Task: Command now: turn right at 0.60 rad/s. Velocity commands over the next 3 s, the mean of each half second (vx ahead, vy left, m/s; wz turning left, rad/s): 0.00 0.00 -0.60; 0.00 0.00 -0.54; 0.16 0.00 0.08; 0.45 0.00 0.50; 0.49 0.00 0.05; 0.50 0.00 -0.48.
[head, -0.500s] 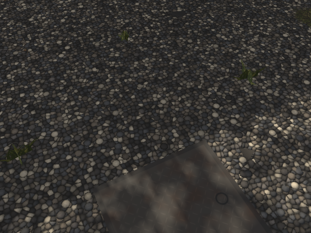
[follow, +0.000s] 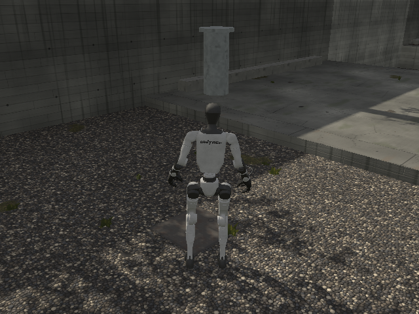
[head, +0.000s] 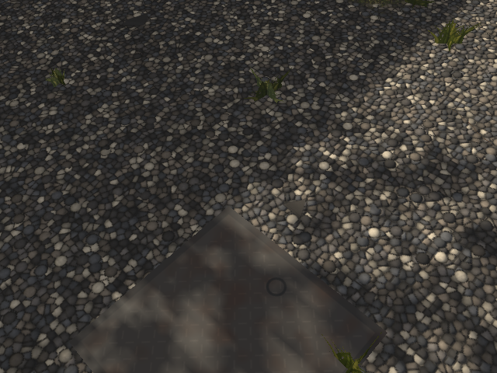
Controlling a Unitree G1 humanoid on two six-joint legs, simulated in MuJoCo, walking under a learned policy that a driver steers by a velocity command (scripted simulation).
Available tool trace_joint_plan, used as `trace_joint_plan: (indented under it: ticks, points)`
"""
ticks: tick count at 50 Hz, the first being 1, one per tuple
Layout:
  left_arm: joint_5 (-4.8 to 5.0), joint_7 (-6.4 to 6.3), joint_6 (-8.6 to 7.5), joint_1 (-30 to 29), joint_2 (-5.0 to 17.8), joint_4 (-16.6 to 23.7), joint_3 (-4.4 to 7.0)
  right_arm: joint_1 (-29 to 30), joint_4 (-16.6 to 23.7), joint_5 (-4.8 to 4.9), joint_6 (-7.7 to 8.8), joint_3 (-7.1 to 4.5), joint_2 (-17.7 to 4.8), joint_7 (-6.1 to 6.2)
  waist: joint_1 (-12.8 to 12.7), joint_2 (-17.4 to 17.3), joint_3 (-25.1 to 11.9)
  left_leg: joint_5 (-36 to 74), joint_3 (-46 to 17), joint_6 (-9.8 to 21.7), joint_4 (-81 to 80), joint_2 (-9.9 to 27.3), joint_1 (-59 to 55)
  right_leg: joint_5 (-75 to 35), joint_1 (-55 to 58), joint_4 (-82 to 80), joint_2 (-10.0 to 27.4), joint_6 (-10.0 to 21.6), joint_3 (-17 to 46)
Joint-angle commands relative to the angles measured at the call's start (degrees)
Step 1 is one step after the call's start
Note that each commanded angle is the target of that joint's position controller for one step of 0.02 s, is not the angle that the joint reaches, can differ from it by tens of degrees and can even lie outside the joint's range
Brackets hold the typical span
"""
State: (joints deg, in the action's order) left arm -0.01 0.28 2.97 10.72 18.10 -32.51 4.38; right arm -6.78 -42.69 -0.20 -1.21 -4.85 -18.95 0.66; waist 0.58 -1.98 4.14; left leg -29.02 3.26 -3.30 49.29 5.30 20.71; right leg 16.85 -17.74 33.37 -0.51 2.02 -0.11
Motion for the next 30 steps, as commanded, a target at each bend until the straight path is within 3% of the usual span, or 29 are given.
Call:
trace_joint_plan:
  ticks: [1,2,3,6,10,15,19,21,22,23,24,25,26,27,28,30]
  points:
    - [-0.79,-0.09,-3.17,3.33,11.57,3.03,3.17,4.45,6.18,0.50,0.81,-1.50,-6.25,0.82,-2.73,10.41,-8.48,-3.00,-6.75,0.32,19.69,-2.53,17.02,-29.60,14.24,-13.65,17.50,14.15,22.11]
    - [0.15,-0.44,-3.13,0.86,10.15,3.10,2.77,3.32,5.02,0.13,0.68,-1.73,-6.32,1.24,-1.63,8.23,-7.73,1.18,-7.23,0.35,17.82,-1.95,16.84,-25.04,13.55,-13.62,14.79,11.40,19.86]
    - [0.72,-0.79,-2.92,-0.92,9.55,3.28,2.28,2.59,4.83,-0.30,0.56,-1.89,-6.66,1.39,-0.76,9.09,-7.23,4.33,-7.12,-0.11,17.21,-2.35,15.63,-26.06,11.96,-13.66,13.53,10.59,18.70]
    - [0.16,-1.59,-2.64,-1.36,8.87,3.54,1.70,0.64,4.08,0.14,0.71,-1.66,-5.39,0.99,0.04,9.72,-9.21,9.18,-6.72,-1.26,15.34,-4.30,12.40,-26.51,11.25,-13.91,11.50,10.81,17.61]
    - [0.33,-2.07,-2.24,-0.30,9.86,3.02,2.08,2.87,4.87,0.17,0.85,-1.09,-4.20,0.96,-1.30,10.06,-8.40,9.75,-7.72,-2.13,4.00,-5.39,11.60,-19.90,12.05,-13.48,10.81,10.95,20.83]
    - [0.25,-1.71,-1.56,-1.19,10.74,3.10,2.47,3.33,5.38,0.54,1.63,-0.99,-4.25,0.23,-1.96,10.91,-7.63,7.64,-8.66,-1.46,-5.37,-7.02,5.72,-14.85,8.17,-12.39,10.07,11.27,26.44]
    - [0.86,-1.29,-1.00,-2.68,10.58,3.23,2.52,1.71,5.61,0.89,2.65,-1.17,-4.50,-0.65,-1.44,11.48,-8.80,7.68,-8.82,-0.11,-13.56,-8.06,0.88,-20.01,9.01,-9.88,9.09,10.46,31.09]
    - [1.68,-1.52,-0.61,-4.61,10.00,3.44,2.36,-1.68,4.67,0.73,3.11,-1.44,-4.37,-0.98,1.02,10.81,-9.45,16.12,-7.66,1.24,-25.21,-7.89,-6.13,-19.47,7.24,-7.25,6.63,7.94,30.87]
    - [1.77,-1.72,-0.57,-3.60,8.65,3.32,2.00,-3.26,4.35,0.21,3.15,-1.97,-6.09,-0.79,1.06,8.25,-10.24,22.59,-10.05,2.96,-29.11,-3.54,-12.38,-12.47,3.22,-4.26,4.22,5.12,28.77]
    - [0.86,-1.58,-0.62,0.55,5.18,2.66,1.14,-2.97,5.20,-0.62,2.71,-2.50,-9.60,-0.34,-1.65,-4.77,-11.67,30.93,-21.04,7.70,-31.00,8.68,-18.60,7.34,-3.78,8.13,-2.61,1.31,19.76]
    - [1.41,-1.89,-1.05,-0.19,8.56,3.90,2.36,-2.32,4.97,-2.25,2.57,-2.78,-11.50,-0.56,-1.80,-14.66,-7.21,37.17,-32.76,17.48,-32.61,16.62,-14.32,21.66,-13.98,19.19,-8.47,-1.96,11.10]
    - [0.58,-2.06,-1.25,1.51,12.48,2.51,3.68,0.03,6.35,-1.72,2.77,-1.95,-8.47,-0.36,-2.13,-8.85,-6.50,35.92,-30.50,19.49,-32.37,17.66,-12.71,19.12,-14.59,29.45,-3.99,-4.05,11.41]
    - [1.02,-1.97,-0.97,1.87,12.98,1.16,4.20,2.41,6.82,-1.19,2.70,-1.14,-5.77,0.06,-2.81,-6.17,-5.58,33.54,-24.55,17.16,-31.65,13.98,-11.62,15.14,-14.63,32.99,-3.22,-4.97,10.64]
    - [1.12,-2.16,-0.32,2.82,11.25,-0.18,4.04,3.66,7.32,-0.64,2.50,-0.83,-4.91,0.42,-3.03,-4.81,-5.02,30.34,-19.87,14.98,-31.20,10.54,-12.06,12.03,-15.19,35.29,-2.84,-6.10,9.79]
    - [1.11,-2.10,0.12,2.78,9.96,-0.24,3.73,3.79,7.32,0.02,2.37,-0.59,-4.45,0.77,-2.28,-5.07,-4.24,31.48,-17.64,14.87,-30.96,9.71,-13.05,9.49,-17.04,37.52,-2.50,-7.08,9.25]
    - [1.74,-1.70,0.22,0.86,7.62,0.61,2.96,1.88,7.01,-0.35,1.78,-0.39,-4.60,1.39,-0.85,-5.95,-4.06,33.79,-12.77,15.29,-31.45,7.85,-14.26,7.06,-17.39,35.55,-1.72,-8.18,6.02]
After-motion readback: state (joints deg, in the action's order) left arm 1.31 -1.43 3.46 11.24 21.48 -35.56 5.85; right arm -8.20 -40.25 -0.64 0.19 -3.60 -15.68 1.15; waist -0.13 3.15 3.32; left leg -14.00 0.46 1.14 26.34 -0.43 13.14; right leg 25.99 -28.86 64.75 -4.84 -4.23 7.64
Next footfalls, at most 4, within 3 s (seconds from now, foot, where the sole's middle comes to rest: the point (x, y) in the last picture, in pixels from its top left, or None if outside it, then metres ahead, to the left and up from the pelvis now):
0.44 left None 0.09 0.11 -0.77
0.88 right None -0.03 -0.13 -0.77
1.36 left None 0.07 0.05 -0.77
1.78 right None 0.26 -0.30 -0.77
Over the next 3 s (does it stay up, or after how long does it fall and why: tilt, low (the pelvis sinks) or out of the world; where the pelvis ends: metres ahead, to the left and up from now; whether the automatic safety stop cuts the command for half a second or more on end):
stays up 0.78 -0.28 0.01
